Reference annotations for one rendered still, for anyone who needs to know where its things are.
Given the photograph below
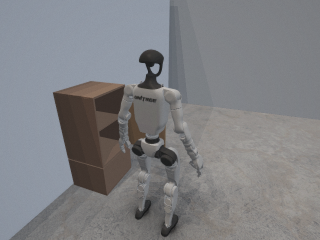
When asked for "right robot hand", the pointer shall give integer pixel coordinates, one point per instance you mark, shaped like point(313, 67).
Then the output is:
point(198, 164)

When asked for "robot right upper arm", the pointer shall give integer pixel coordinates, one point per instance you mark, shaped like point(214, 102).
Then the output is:
point(174, 98)

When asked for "right robot thigh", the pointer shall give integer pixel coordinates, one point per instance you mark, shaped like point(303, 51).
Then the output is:
point(170, 158)

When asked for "right robot foot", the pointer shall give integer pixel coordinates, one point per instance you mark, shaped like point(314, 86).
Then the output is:
point(166, 230)

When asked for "robot left upper arm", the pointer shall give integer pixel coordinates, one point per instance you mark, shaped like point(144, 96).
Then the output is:
point(126, 102)

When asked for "robot left forearm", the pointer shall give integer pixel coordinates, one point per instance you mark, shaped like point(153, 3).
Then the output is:
point(123, 128)

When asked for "cupboard door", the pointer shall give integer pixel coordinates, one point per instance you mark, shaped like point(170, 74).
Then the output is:
point(133, 130)

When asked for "robot right forearm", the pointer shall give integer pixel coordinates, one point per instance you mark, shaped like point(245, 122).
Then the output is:
point(188, 143)

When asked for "left robot hand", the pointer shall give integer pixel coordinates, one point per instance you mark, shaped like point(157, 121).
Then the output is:
point(121, 143)

